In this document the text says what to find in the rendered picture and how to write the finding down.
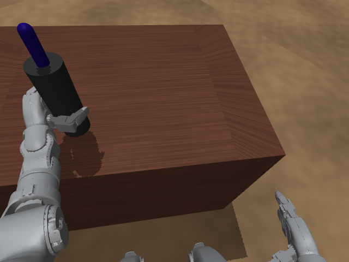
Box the left robot arm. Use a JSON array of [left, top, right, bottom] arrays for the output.
[[0, 124, 69, 262]]

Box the right robot hand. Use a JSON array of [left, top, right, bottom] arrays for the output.
[[268, 191, 320, 262]]

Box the bottle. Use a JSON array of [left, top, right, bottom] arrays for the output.
[[17, 23, 91, 137]]

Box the left robot hand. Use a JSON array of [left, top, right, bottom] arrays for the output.
[[22, 83, 89, 133]]

